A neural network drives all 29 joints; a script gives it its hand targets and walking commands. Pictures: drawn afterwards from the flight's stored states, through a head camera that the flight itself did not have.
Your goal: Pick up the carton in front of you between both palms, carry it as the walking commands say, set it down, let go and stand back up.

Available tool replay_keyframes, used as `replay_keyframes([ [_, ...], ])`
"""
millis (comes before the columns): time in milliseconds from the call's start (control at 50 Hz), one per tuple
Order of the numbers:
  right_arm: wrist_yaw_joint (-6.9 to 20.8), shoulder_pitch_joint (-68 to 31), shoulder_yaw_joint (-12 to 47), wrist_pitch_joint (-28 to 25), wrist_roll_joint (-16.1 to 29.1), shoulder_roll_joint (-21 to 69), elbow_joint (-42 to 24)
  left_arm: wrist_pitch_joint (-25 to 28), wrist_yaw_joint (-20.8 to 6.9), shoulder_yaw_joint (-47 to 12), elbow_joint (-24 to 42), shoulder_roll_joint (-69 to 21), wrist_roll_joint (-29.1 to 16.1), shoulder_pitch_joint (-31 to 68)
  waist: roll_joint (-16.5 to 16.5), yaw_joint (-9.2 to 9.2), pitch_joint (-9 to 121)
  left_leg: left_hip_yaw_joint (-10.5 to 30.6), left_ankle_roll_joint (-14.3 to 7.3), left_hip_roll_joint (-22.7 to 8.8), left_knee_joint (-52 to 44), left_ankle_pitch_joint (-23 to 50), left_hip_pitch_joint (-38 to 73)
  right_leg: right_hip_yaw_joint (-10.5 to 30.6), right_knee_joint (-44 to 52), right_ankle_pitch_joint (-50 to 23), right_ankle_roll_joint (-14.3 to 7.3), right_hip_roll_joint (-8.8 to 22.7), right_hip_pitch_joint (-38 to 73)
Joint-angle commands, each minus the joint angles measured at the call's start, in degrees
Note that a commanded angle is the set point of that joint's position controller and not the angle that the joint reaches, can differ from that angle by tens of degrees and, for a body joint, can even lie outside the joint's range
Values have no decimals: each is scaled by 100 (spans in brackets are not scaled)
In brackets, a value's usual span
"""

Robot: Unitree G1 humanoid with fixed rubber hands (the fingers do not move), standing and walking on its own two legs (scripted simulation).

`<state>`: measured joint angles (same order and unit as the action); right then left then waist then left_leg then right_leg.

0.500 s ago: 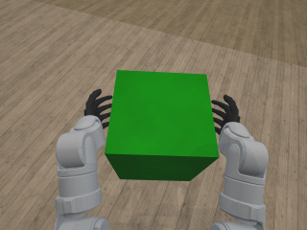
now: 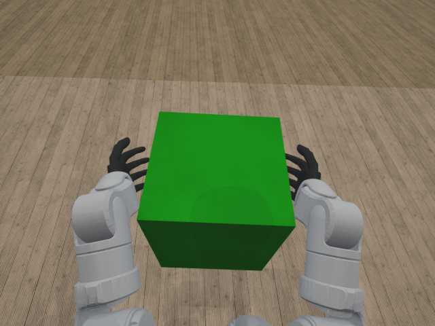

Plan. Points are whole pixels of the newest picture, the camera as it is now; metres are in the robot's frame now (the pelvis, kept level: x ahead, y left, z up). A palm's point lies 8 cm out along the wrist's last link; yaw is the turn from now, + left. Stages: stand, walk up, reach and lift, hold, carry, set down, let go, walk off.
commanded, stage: carry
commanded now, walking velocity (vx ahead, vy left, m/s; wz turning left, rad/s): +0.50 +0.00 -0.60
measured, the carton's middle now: (215, 198) +0.35 -0.01 +0.05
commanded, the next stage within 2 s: none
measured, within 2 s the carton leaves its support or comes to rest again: neither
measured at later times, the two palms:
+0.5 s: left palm (161, 73) +0.63 +0.10 +0.14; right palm (289, 79) +0.64 -0.20 +0.14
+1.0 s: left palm (134, 6) +0.93 +0.19 +0.18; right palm (237, 2) +0.98 -0.11 +0.19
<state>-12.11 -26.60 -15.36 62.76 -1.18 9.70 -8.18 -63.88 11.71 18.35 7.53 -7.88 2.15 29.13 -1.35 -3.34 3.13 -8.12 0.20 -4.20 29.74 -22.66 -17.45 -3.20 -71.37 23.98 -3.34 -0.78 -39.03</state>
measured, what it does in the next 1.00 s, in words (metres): climbs: right foot, then left foot 0.03 m higher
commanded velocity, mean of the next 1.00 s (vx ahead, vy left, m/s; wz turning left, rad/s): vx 0.50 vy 0.00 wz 0.36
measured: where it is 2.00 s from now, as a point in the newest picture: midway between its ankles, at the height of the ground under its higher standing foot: (181, 149)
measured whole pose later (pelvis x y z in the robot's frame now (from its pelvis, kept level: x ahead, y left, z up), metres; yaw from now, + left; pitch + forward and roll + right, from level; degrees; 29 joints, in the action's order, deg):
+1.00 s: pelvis +0.62 -0.02 +0.06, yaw +12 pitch +5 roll +0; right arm -12.5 -29.2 -13.7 61.3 0.6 8.6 -10.6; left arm -60.8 12.1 17.9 12.3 -7.3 1.5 27.1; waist -0.7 -3.5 1.2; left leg 1.4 -4.7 6.0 29.2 -22.4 -16.9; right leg 0.5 -57.0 19.4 1.6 4.7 -44.6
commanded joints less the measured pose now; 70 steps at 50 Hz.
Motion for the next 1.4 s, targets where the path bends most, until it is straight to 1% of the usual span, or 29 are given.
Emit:
replay_keyframes([
  [0,165,-3944,3655,-369,1388,3753,-1053,288,48,-3499,482,-3909,-834,3365,1012,-90,1949,1498,-880,-1534,-1014,2030,2947,128,475,-146,8,330,-1491],
  [100,96,-3505,3607,-289,1339,3304,-1030,239,156,-3453,654,-3450,-813,3000,1158,-76,1692,165,-551,-1237,-1083,3125,2446,-564,2306,-636,-146,134,-330],
  [160,67,-3309,3480,-176,1205,3153,-926,138,169,-3409,515,-3371,-790,2834,1462,363,2037,-424,-225,-1085,318,6332,2265,-1288,3077,-625,-409,-672,1373],
  [180,58,-3303,3431,-146,1149,3150,-914,125,161,-3423,448,-3447,-804,2748,1351,734,2435,-637,-73,-955,1415,6300,1849,-1317,3873,-1242,-506,-804,2714],
  [200,45,-3396,3362,-127,1056,3078,-885,113,154,-3420,462,-3503,-843,2794,897,1016,2748,-479,47,-789,2577,4749,669,-788,3985,-1338,-458,-400,4249],
  [220,46,-3293,3330,-94,946,3210,-766,107,162,-3448,428,-3463,-844,2923,-425,803,3096,-73,275,-145,4029,307,-1270,2379,4242,-1358,-1150,1629,5603],
  [240,43,-3199,3238,-55,913,3105,-698,121,167,-3523,352,-3514,-892,2842,-942,912,3243,598,251,561,5364,-836,-2230,4100,4959,-2287,-1789,2141,5895],
  [300,111,-3598,3202,-121,978,3615,-692,246,17,-3822,804,-4038,-1250,3347,164,760,2593,1117,-183,82,5588,-437,-2999,2469,4389,-3190,-1263,1897,5117],
  [380,110,-3582,3331,-313,911,3696,-913,461,-83,-4033,1210,-4136,-1423,3518,-247,581,2460,927,-262,-80,4786,104,-2828,1499,4918,-1804,-884,1801,4458],
  [520,-3,-3280,3390,-264,895,3227,-976,460,-12,-3851,1178,-3415,-1264,2870,-482,713,1774,261,-317,62,2670,940,-3109,93,5227,-2913,-672,1495,4699],
  [580,-37,-3106,3282,-128,829,3109,-712,350,31,-3710,970,-3218,-1180,2776,-581,664,1557,-326,-543,398,1550,1064,-2318,-583,5053,-4423,-390,1374,4644],
  [640,-61,-2975,3148,-29,806,3084,-402,260,65,-3573,799,-3149,-1052,2671,-968,-71,2151,-901,-768,1234,963,713,-195,-1173,3046,-7406,-43,1446,4377],
  [660,-57,-2942,3170,-17,827,3155,-304,238,72,-3507,799,-3126,-981,2806,-555,-428,2569,-588,-849,1340,269,1028,1147,-1207,1669,-6566,155,1327,3720],
  [680,-51,-3082,3206,-7,860,3303,-226,215,80,-3411,731,-3177,-870,2906,25,-439,2509,1329,-1252,497,129,758,2359,-827,270,-3459,429,829,1940],
  [700,-59,-3199,3287,-29,911,3306,-169,179,73,-3301,611,-3279,-850,2693,1788,-282,2908,4721,-2529,-1012,-681,2434,3455,-373,-1903,537,713,-469,-103],
  [720,-25,-3330,3452,0,1076,3564,-244,191,102,-3172,511,-3214,-772,2804,1031,-260,3220,4917,-2620,-1110,-574,2861,3764,661,-2575,439,512,-158,-576],
  [760,86,-3870,3797,-72,1395,3972,-668,242,51,-3110,615,-3530,-789,3044,-85,-199,2626,3817,-2081,-860,-233,2915,2784,767,-1928,352,368,248,-863],
  [780,144,-4092,3929,-112,1511,4148,-759,300,13,-3133,604,-3670,-804,3205,-180,-143,2482,3562,-1930,-776,-334,2625,2409,776,-1483,303,345,336,-855],
  [820,238,-4302,4088,-218,1717,4325,-902,393,-17,-3181,649,-3759,-775,3283,136,2,2469,3186,-1734,-641,-565,1947,1918,699,-806,325,362,423,-597],
  [900,202,-3815,3857,-279,1544,3971,-847,452,28,-3396,786,-3616,-874,3201,461,12,2386,2548,-1733,-553,-597,2388,1719,355,450,-108,504,553,-707],
  [1000,36,-3098,3395,-186,1025,3392,-604,316,27,-3677,825,-3485,-1156,3233,990,-47,2130,1828,-1338,-293,-641,3080,1563,-234,2664,-852,455,238,206],
  [1060,-22,-2998,3204,-93,776,3186,-466,198,14,-3649,499,-3504,-1203,3180,985,372,2323,1282,-904,-185,288,4425,1326,-836,3874,-1040,321,-294,1912],
  [1080,-28,-2943,3162,-63,742,3154,-390,177,16,-3608,353,-3520,-1158,3152,702,658,2723,954,-618,-19,1153,4442,699,-606,4132,-1236,166,-190,3411],
  [1100,-23,-3095,3154,-27,746,3123,-437,169,47,-3502,184,-3451,-1020,2910,-287,936,3110,774,-297,370,2540,3120,-425,1555,4639,104,-350,1018,4541],
  [1120,0,-3297,3203,4,830,3342,-513,197,92,-3482,166,-3447,-923,2881,-1934,777,3024,654,-178,1044,3562,206,-1919,4016,5292,-912,-1073,2094,5231],
  [1140,3,-3526,3194,-11,841,3418,-424,166,83,-3485,240,-3568,-1001,3011,-1428,813,2886,1040,-262,911,4594,-481,-2571,4164,5066,-1321,-1338,2170,5361],
  [1180,29,-3489,3024,-63,812,3560,-342,211,-14,-3721,563,-3899,-1258,3378,-132,907,2571,1159,-366,543,4959,-314,-3032,3140,4640,-2187,-1276,1979,5006],
  [1240,27,-3626,3013,-156,723,3647,-396,345,-117,-3977,957,-4115,-1526,3929,-391,722,2422,1012,-334,293,4133,-5,-2927,2208,4898,-1549,-849,1682,4580],
  [1380,-87,-3293,3049,-94,667,3192,-484,250,-7,-3780,728,-3548,-1388,3255,-844,687,2082,349,-156,355,1213,486,-1488,795,5162,-1655,-696,1334,3557],
])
